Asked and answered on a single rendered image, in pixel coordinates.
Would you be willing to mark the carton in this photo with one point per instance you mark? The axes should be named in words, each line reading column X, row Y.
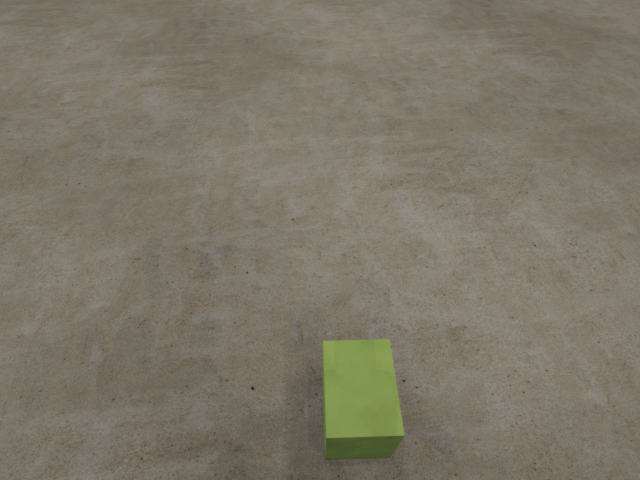
column 362, row 415

